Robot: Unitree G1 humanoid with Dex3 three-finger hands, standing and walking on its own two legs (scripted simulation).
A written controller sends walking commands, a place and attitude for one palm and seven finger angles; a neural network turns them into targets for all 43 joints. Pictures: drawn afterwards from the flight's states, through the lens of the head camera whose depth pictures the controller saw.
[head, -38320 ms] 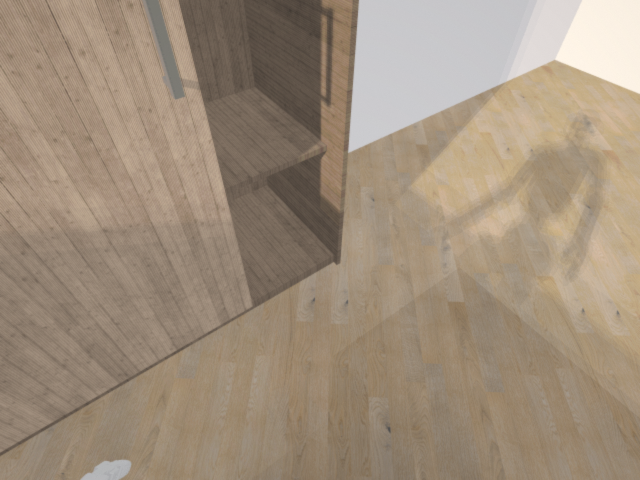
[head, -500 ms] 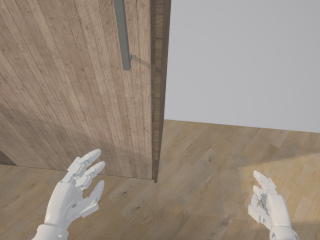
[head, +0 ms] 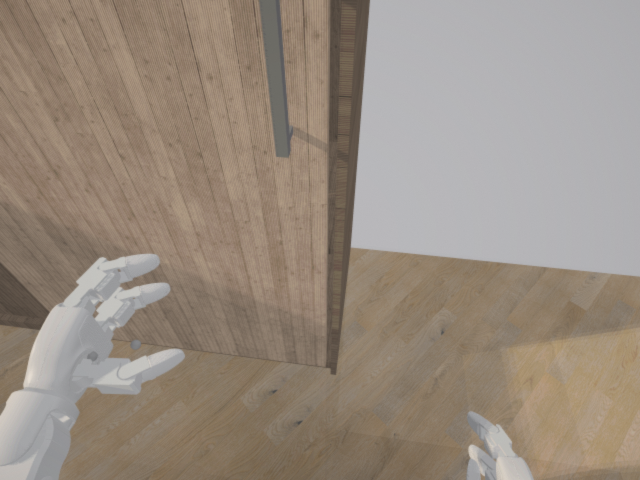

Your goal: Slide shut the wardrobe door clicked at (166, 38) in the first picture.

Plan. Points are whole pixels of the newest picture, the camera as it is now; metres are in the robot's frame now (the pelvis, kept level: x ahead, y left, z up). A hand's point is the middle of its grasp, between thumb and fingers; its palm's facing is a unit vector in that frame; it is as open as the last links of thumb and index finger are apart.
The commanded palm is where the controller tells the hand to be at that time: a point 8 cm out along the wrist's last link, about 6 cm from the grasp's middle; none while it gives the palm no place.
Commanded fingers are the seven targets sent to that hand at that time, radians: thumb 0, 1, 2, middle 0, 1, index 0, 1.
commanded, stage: raise the hand with hooked fingers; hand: left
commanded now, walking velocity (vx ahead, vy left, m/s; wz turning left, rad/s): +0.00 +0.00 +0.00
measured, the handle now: (279, 64) +0.55 +0.09 +0.26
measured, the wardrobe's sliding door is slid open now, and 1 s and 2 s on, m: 0.01 0.01 0.01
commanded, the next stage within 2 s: move the hooked fingers beside the handle in 1.24 s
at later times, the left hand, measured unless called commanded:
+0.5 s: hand (54, 260) +0.25 +0.25 +0.22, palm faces +0.03 -0.99 -0.14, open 13.8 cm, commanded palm +0.22 +0.30 +0.23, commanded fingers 0.00 -0.50 0.30 -0.30 -1.20 -0.30 -1.20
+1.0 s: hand (34, 202) +0.28 +0.26 +0.26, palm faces +0.00 -0.99 -0.13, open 14.0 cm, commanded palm +0.24 +0.31 +0.28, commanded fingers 0.00 -0.50 0.30 -0.30 -1.20 -0.30 -1.20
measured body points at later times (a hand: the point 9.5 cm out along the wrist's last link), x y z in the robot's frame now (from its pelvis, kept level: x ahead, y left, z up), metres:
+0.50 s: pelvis +0.00 -0.01 +0.02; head -0.02 -0.03 +0.47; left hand +0.24 +0.31 +0.23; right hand +0.22 -0.21 -0.03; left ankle -0.01 +0.12 -0.72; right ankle +0.01 -0.12 -0.72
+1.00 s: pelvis +0.00 -0.01 +0.02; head -0.02 -0.04 +0.47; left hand +0.27 +0.31 +0.27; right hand +0.20 -0.24 -0.04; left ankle -0.01 +0.12 -0.72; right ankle +0.01 -0.12 -0.72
